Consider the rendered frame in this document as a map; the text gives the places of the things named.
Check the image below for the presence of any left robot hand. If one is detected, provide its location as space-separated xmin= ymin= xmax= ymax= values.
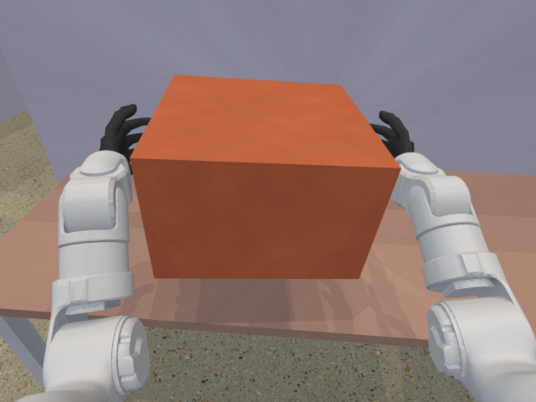
xmin=100 ymin=104 xmax=151 ymax=175

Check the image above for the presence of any robot left forearm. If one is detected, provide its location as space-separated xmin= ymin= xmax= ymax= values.
xmin=43 ymin=150 xmax=135 ymax=391

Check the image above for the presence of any left robot upper arm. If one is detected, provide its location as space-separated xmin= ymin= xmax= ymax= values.
xmin=15 ymin=315 xmax=151 ymax=402

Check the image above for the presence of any right robot upper arm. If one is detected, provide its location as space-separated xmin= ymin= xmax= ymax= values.
xmin=427 ymin=296 xmax=536 ymax=402

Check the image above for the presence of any table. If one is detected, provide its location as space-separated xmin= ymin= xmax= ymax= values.
xmin=0 ymin=151 xmax=536 ymax=387

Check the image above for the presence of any carton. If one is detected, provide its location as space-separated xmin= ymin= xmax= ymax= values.
xmin=130 ymin=75 xmax=401 ymax=279

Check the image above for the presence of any robot right forearm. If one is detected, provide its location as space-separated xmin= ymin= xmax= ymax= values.
xmin=390 ymin=152 xmax=536 ymax=354

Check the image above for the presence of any right robot hand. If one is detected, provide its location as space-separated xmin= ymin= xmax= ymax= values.
xmin=369 ymin=111 xmax=415 ymax=158

